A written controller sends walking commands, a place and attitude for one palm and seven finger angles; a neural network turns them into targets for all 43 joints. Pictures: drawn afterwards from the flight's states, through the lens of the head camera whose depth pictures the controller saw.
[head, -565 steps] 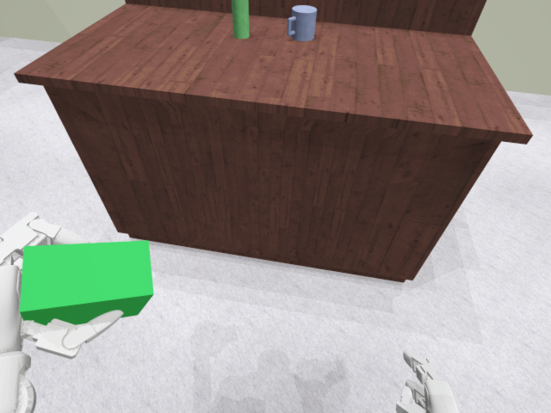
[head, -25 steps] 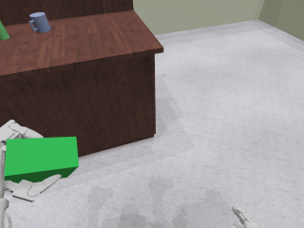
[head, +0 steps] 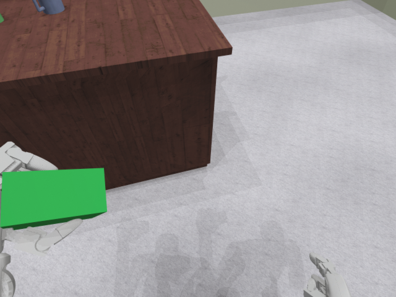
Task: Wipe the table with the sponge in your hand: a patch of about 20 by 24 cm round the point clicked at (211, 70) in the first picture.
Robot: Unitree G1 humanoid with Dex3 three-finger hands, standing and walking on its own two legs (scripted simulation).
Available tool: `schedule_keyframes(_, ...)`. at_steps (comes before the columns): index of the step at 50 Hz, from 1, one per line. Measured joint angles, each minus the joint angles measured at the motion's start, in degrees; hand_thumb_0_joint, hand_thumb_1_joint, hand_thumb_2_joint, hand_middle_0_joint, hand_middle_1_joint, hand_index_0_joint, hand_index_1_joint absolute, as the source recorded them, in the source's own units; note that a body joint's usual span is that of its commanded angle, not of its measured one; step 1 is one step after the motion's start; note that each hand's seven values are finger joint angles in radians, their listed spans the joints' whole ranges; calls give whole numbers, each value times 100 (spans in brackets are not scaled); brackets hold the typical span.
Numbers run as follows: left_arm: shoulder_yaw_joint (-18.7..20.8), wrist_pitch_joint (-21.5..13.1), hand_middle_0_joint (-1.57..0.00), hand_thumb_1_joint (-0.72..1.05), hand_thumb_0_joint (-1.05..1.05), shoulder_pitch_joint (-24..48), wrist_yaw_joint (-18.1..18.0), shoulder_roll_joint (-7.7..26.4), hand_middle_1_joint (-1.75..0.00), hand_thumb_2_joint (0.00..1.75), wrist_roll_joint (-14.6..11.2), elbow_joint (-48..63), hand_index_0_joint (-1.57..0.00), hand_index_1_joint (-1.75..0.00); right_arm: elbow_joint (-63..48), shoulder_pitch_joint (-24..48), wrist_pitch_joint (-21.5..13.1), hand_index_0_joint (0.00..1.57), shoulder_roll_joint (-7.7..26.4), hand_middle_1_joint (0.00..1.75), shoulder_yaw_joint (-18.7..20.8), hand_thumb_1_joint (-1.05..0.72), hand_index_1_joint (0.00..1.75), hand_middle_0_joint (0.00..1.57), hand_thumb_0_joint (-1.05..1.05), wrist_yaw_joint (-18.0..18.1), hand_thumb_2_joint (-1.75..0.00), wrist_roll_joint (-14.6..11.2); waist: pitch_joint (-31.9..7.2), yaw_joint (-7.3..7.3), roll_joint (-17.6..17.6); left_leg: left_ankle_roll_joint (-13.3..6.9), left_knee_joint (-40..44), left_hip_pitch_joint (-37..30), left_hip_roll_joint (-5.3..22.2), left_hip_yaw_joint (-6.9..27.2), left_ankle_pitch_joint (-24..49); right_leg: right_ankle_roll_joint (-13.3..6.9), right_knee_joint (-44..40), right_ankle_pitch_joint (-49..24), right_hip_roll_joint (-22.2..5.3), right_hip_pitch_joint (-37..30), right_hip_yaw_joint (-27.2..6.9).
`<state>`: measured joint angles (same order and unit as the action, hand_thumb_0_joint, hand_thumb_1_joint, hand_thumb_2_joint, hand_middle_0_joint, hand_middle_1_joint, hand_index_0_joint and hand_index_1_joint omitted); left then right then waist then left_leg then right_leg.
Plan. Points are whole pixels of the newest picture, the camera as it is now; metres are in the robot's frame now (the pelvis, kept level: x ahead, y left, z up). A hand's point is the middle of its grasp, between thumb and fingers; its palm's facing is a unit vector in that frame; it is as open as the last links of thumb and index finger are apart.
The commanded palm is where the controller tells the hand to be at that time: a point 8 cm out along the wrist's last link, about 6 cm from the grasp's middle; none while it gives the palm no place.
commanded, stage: take the last steps up to it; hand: left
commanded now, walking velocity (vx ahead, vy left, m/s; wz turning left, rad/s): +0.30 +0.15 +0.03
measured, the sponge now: (69, 198) +0.22 +0.21 +0.16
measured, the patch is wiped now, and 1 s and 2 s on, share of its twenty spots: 0.00 0.00 0.00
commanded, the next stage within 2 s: come to a stop and stand still in 1.18 s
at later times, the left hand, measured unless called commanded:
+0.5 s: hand (64, 141) +0.31 +0.25 +0.17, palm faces +0.38 -0.79 -0.47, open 10.3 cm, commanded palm +0.25 +0.30 +0.18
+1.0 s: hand (53, 97) +0.40 +0.30 +0.19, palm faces +0.37 -0.77 -0.52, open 10.3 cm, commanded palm +0.35 +0.36 +0.18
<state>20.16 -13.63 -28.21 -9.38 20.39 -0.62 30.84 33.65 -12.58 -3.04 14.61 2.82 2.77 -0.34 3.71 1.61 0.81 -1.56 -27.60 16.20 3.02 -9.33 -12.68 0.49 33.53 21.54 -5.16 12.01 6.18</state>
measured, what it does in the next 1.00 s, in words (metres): walks ahead: right foot, then left foot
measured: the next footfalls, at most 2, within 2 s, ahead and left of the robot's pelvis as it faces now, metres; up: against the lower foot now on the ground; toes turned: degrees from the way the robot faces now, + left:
right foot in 0.30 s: +0.15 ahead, -0.09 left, +0.00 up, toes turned -11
left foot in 0.68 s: +0.24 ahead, +0.20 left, +0.00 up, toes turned +9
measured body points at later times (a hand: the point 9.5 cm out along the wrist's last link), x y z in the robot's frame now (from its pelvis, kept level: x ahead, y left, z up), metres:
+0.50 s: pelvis +0.10 +0.01 +0.00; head +0.14 -0.01 +0.45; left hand +0.29 +0.29 +0.19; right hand +0.25 -0.23 -0.11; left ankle +0.10 +0.16 -0.65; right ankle +0.11 -0.08 -0.73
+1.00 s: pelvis +0.19 +0.07 -0.01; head +0.22 +0.05 +0.44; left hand +0.37 +0.34 +0.21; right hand +0.35 -0.12 -0.12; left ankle +0.20 +0.19 -0.73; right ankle +0.21 -0.01 -0.73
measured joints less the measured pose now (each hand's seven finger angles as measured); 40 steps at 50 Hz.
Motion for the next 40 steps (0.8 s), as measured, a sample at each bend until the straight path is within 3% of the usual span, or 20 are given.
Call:
schedule_keyframes(2, 84, -36, -70, -51, -1, 240, -30, 96, -137, 100, -10, -65, -72, -135, 10, 171, -23, 20, -174, 30, 38, -90, 30, 20, 1, 31, -90, -23, 82, -46, 184, 10, -345, 33, -97, -76, -121, -1, 1207, 545, -81, 402, -226)
schedule_keyframes(4, 138, -8, -70, -51, -1, 382, -19, 171, -137, 100, -7, -229, -72, -135, 31, 289, -67, 20, -356, 30, -27, -91, 30, 20, 1, 26, -90, -26, 71, -126, 206, 11, -514, 24, -96, -92, -305, 6, 2444, 876, 12, 905, -313)
schedule_keyframes(7, 188, 68, -70, -51, -1, 313, 26, 223, -137, 100, -16, -191, -72, -135, 51, 312, -181, 20, -585, 30, -173, -91, 30, 20, 1, -38, -90, -61, -16, -199, 140, 9, -386, -86, -58, -112, -352, 53, 3036, 712, 27, 1477, -158)
schedule_keyframes(11, 165, -31, -70, -51, -1, 0, 86, 198, -137, 100, -59, 63, -72, -135, 90, 165, -305, 20, -724, 30, -324, -90, 30, 20, 1, -74, -90, -44, -67, -163, -51, 58, -169, -301, -3, -150, -397, 104, 1955, 240, -21, 1554, 149)
schedule_keyframes(15, 165, -50, -70, -51, -1, -66, 123, 283, -137, 100, -64, -29, -72, -135, 169, -40, -286, 21, -698, 30, -388, -90, 30, 20, 1, -25, -90, -30, -75, -130, -274, 159, -490, -368, 38, -47, -724, 79, 338, -267, 97, 928, 399)
schedule_keyframes(16, 171, -38, -70, -51, -1, -11, 128, 312, -137, 100, -45, -96, -72, -135, 196, -69, -249, 21, -658, 31, -381, -90, 30, 20, 1, -13, -90, -37, -75, -133, -338, 123, -844, -252, 77, 2, -899, -111, 149, -666, 125, 820, 461)
schedule_keyframes(18, 119, -22, -70, -51, -1, 197, 166, 205, -137, 100, -38, -317, -72, -135, 387, 33, -122, 21, -517, 31, -326, -90, 30, 20, 1, -23, -90, -43, 10, -109, -459, 104, -2179, 217, 32, 312, -1267, -342, 408, -563, 130, 803, 540)
schedule_keyframes(21, 96, 9, -70, -51, -1, 320, 217, -19, -137, 100, -75, -568, -72, -135, 577, 175, 41, 21, -325, 30, -238, -90, 30, 20, 1, -80, -90, -40, 111, -77, -392, 211, -3883, 955, -104, 595, -1096, -353, 325, -348, 78, 610, 498)
schedule_keyframes(23, 81, -4, -70, -51, -1, 259, 213, -119, -137, 100, -42, -558, -72, -135, 553, 211, 77, 21, -213, 30, -183, -90, 30, 20, 1, -93, -90, -28, 151, -106, -323, 263, -4163, 1316, -26, 650, -856, -275, 63, -441, 51, 454, 492)
schedule_keyframes(25, 55, -42, -70, -51, -1, 133, 192, -139, -137, 100, -7, -410, -72, -135, 457, 224, 71, 20, -131, 30, -125, -90, 30, 20, 1, -100, -90, -8, 195, -144, -199, 277, -3715, 1475, 101, 620, -665, -246, -174, -525, -7, 332, 474)
schedule_keyframes(28, 50, -100, -70, -51, -1, -88, 144, -20, -137, 100, 17, -45, -72, -135, 245, 207, 33, 20, -46, 30, -38, -90, 30, 20, 1, -74, -90, 21, 278, -174, 20, 245, -2326, 1293, 231, 446, -496, -150, -348, -544, -141, 183, 417)
schedule_keyframes(32, 127, -152, -70, -51, -1, -229, 57, 164, -137, 100, 16, 315, -72, -135, 24, 151, -22, 20, 36, 30, 74, -91, 30, 20, 1, -5, -90, 33, 275, -130, 172, 199, -779, 662, 153, 159, -195, 59, -192, -332, -296, 63, 292)
schedule_keyframes(34, 186, -178, -70, -51, -1, -179, 24, 216, -137, 100, 1, 363, -72, -135, -92, 94, -53, 20, 85, 30, 117, -91, 30, 20, 1, 46, -90, 10, 170, -106, 89, 140, -189, 280, 123, 71, 115, 174, 168, -68, -298, 114, 230)
schedule_keyframes(37, 280, -200, -70, -51, -1, 327, 4, 331, -137, 100, -7, -20, -72, -135, -51, 219, -99, 20, -168, 30, 140, -91, 30, 20, 1, 89, -90, -43, 174, -102, 217, 79, -665, 363, 43, 0, 45, 87, 1741, 833, -225, 616, -170)
schedule_keyframes(40, 295, -56, -70, -51, -1, 566, 25, 269, -137, 100, -24, -333, -72, -135, 25, 289, -171, 20, -456, 30, -29, -91, 30, 20, 1, 23, -90, -77, 75, -179, 161, 20, -669, 341, 41, 40, -150, 79, 2740, 927, -24, 1131, -175)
